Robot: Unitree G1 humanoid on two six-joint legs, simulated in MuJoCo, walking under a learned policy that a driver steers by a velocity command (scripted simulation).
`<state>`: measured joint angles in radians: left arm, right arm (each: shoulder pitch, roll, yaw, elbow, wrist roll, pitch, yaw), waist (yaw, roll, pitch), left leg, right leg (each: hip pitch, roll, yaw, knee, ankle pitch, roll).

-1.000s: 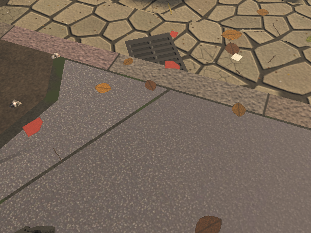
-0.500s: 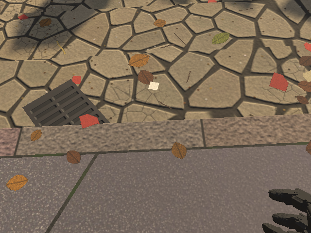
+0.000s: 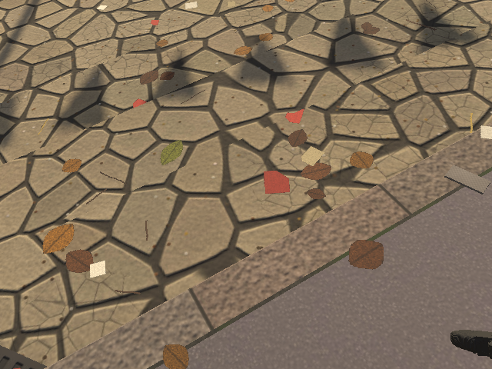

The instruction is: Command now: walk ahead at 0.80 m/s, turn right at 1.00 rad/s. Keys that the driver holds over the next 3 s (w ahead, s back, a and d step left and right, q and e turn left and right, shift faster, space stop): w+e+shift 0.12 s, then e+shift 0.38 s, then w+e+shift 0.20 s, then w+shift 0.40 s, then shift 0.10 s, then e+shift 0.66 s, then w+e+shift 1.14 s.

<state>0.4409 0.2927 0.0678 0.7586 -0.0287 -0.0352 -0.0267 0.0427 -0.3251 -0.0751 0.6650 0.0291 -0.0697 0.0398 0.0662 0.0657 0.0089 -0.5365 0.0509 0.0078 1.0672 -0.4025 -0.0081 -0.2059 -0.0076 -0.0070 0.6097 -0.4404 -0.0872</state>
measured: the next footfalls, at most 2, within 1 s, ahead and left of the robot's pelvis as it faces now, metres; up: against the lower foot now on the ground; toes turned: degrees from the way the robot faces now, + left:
left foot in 0.28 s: +0.40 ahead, +0.11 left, +0.00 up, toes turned -19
right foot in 0.68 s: +0.36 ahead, -0.18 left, +0.00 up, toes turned -44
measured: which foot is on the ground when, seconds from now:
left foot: up 0.00-0.26, down 0.28-0.66, up 0.68-1.00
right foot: down 0.00-0.26, up 0.28-0.66, down 0.68-1.00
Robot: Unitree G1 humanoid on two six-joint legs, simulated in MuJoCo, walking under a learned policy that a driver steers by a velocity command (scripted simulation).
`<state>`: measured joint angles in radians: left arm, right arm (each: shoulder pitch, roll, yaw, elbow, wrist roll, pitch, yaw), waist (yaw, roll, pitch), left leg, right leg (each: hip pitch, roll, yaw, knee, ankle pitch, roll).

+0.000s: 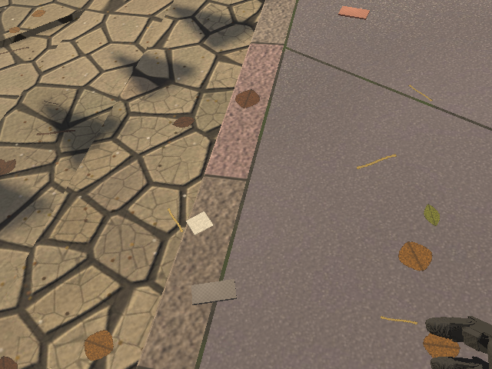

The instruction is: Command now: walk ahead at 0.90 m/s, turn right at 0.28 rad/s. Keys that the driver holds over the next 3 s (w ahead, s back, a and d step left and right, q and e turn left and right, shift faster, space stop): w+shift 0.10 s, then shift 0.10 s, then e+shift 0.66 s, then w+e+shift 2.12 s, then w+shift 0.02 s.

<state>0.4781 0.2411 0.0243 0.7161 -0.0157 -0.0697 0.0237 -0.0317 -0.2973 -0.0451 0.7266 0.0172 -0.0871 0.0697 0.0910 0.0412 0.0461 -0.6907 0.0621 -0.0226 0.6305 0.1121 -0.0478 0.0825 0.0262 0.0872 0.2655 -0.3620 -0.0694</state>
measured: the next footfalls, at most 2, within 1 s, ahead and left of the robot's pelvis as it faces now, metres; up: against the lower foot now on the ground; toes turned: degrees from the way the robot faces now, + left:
left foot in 0.14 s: +0.36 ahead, +0.16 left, +0.00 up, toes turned +0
right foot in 0.60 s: +0.55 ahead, -0.09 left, +0.00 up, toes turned -17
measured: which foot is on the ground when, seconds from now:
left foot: up 0.00-0.12, down 0.14-0.60, up 0.62-0.98, down 1.00-1.00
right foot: down 0.00-0.16, up 0.18-0.58, down 0.60-1.00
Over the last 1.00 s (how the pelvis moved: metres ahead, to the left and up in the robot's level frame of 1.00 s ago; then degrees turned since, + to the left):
0.50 -0.20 0.01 -50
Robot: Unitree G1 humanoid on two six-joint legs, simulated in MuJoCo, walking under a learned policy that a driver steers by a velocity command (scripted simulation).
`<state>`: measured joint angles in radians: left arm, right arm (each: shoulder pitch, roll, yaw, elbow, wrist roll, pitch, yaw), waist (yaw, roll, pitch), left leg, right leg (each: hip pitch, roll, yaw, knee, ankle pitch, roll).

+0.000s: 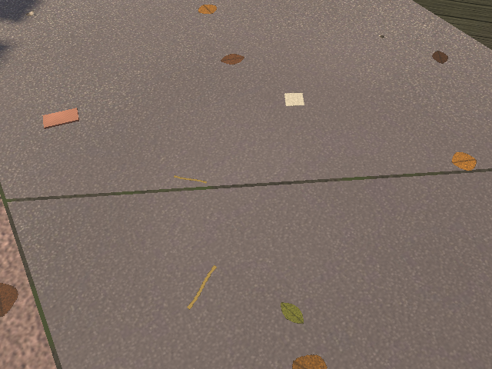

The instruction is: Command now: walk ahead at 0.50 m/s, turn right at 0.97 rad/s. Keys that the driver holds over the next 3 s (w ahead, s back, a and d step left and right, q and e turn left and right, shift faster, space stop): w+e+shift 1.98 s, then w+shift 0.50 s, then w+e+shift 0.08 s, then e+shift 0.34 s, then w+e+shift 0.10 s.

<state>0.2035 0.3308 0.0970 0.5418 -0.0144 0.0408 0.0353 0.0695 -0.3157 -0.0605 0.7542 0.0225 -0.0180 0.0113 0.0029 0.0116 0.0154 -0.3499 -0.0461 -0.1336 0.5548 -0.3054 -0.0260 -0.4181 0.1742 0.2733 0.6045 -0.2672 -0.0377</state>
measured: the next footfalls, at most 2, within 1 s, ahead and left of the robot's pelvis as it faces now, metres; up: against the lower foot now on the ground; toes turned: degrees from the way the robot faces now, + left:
right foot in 0.54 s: +0.36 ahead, -0.27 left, +0.00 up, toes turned -37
left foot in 0.96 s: +0.82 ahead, -0.43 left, +0.00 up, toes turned -62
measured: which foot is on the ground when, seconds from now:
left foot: down 0.00-0.54, up 0.56-0.94, down 0.96-1.00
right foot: down 0.00-0.00, up 0.02-0.52, down 0.54-0.98, up 1.00-1.00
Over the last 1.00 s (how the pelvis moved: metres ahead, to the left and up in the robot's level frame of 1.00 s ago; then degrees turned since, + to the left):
0.52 0.04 -0.01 -38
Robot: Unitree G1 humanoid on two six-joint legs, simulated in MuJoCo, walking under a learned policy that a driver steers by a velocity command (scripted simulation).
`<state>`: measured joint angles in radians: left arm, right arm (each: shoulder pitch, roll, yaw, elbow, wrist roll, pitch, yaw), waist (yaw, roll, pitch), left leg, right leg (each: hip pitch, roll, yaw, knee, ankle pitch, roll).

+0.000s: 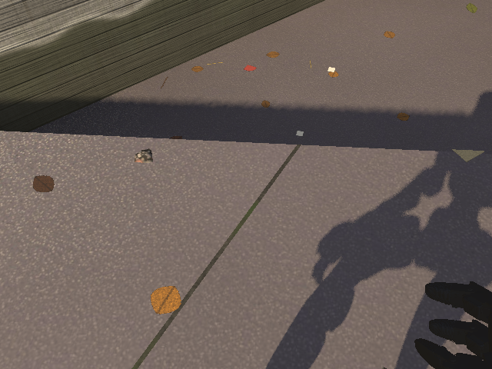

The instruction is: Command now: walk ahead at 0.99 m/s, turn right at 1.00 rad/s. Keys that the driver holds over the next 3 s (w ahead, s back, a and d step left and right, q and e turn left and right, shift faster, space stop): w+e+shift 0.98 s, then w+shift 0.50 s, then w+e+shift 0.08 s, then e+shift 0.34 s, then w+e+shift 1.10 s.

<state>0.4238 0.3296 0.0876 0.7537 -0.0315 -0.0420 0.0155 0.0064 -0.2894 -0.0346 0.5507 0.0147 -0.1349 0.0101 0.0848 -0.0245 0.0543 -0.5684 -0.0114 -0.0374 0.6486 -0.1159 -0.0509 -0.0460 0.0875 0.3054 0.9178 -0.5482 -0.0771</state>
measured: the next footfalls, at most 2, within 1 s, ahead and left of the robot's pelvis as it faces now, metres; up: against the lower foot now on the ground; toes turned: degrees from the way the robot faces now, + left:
right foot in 0.44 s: +0.52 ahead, -0.17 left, +0.00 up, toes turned -29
left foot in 0.86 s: +0.96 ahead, -0.27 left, +0.00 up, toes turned -58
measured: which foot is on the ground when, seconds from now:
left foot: down 0.00-0.44, up 0.46-0.84, down 0.86-1.00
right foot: up 0.00-0.42, down 0.44-0.88, up 0.90-1.00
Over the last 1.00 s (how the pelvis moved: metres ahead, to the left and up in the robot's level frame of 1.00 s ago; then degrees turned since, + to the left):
0.60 -0.36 -0.03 -59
